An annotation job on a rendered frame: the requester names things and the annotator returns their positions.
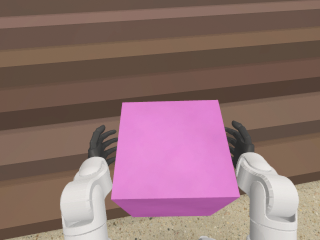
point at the left robot hand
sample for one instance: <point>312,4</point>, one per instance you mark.
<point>97,146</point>

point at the left robot forearm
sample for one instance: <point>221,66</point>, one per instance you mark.
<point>82,202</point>

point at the right robot hand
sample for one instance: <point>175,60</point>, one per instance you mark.
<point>242,143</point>

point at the carton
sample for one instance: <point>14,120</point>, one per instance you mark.
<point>173,160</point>

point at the right robot forearm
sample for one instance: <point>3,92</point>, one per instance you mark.
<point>273,199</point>

